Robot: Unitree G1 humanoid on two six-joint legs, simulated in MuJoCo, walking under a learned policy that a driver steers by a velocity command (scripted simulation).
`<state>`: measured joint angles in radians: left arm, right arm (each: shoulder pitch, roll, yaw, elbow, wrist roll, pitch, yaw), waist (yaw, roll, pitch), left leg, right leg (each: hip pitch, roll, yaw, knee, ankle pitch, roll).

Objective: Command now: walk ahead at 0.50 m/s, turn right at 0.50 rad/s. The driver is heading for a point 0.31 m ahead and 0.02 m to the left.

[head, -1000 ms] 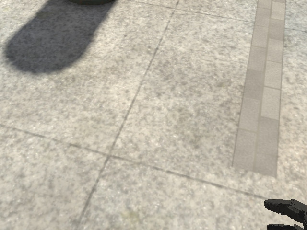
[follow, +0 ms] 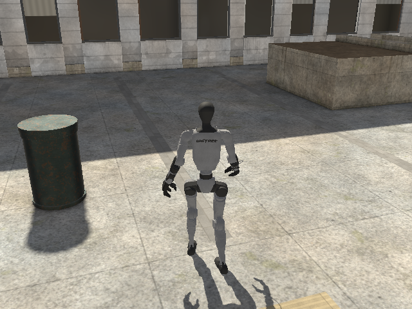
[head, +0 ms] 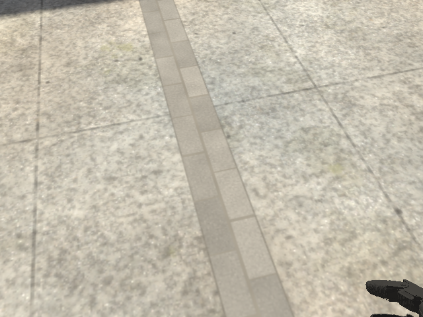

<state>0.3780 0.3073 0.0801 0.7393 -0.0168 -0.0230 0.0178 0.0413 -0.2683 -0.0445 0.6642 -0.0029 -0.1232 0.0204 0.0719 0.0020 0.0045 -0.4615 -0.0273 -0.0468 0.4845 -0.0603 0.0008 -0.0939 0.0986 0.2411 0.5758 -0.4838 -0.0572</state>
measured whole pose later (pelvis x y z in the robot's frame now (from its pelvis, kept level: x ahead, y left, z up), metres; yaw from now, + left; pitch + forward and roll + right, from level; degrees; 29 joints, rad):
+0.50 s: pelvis +0.21 -0.02 +0.01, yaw -5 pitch +2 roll +1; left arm 0.08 0.24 0.03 0.67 0.02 -0.04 -0.01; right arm 0.28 -0.29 -0.03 0.86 0.00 -0.05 0.00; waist -0.06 0.01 0.03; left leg -0.23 0.00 -0.02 0.76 -0.54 -0.03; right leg -0.43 0.01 0.01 0.51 -0.12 -0.04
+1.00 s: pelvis +0.26 -0.01 +0.01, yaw -5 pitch -1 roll +0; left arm 0.17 0.23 0.04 0.91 0.01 0.01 0.02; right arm 0.23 -0.23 -0.02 0.96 -0.01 -0.02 -0.03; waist 0.00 0.00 0.03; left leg -0.19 0.03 -0.01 0.53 -0.32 -0.02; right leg -0.28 0.01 0.02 0.51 -0.21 0.00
